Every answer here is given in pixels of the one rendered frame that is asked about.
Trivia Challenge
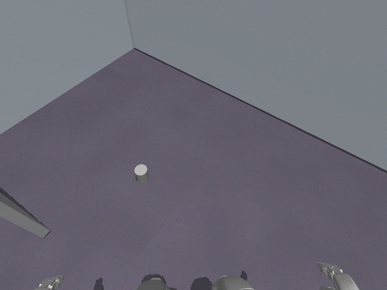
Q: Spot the right robot hand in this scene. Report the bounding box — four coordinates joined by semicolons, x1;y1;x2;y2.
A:
317;262;359;290

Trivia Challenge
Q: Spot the left robot hand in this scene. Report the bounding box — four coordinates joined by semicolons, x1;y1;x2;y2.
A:
35;275;64;290

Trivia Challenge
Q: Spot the can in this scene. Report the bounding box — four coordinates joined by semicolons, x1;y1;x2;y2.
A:
134;164;149;183

